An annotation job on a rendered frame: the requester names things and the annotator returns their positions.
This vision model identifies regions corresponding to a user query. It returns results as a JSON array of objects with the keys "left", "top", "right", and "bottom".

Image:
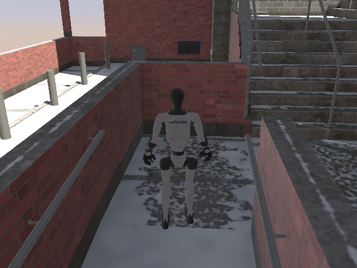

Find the robot right forearm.
[{"left": 200, "top": 134, "right": 210, "bottom": 153}]

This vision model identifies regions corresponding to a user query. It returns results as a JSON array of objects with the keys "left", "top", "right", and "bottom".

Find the robot left upper arm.
[{"left": 151, "top": 113, "right": 166, "bottom": 144}]

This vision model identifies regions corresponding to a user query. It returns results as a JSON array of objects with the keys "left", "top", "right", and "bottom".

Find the right robot hand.
[{"left": 199, "top": 151, "right": 212, "bottom": 161}]

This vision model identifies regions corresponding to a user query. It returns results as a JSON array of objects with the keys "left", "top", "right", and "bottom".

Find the robot right upper arm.
[{"left": 189, "top": 112, "right": 205, "bottom": 142}]

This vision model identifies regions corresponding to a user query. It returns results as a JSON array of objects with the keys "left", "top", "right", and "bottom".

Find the robot left forearm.
[{"left": 144, "top": 135, "right": 156, "bottom": 156}]

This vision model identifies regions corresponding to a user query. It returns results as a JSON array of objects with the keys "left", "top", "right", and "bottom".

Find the right robot shin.
[{"left": 185, "top": 181, "right": 194, "bottom": 217}]

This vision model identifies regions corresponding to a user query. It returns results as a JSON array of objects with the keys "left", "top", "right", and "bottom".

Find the robot right thigh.
[{"left": 184, "top": 155, "right": 197, "bottom": 192}]

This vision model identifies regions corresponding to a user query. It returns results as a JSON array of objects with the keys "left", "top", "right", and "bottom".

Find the left robot hand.
[{"left": 143, "top": 153, "right": 156, "bottom": 165}]

